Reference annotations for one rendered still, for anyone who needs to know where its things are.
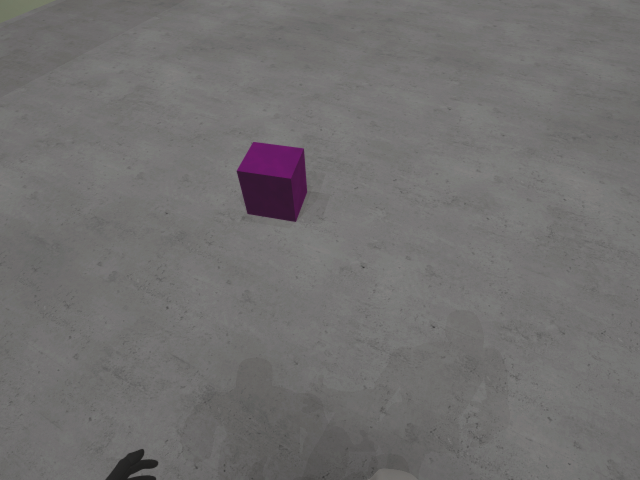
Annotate robot left hand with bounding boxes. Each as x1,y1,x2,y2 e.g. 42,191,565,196
106,449,158,480

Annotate carton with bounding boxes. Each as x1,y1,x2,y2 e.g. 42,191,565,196
237,142,307,222

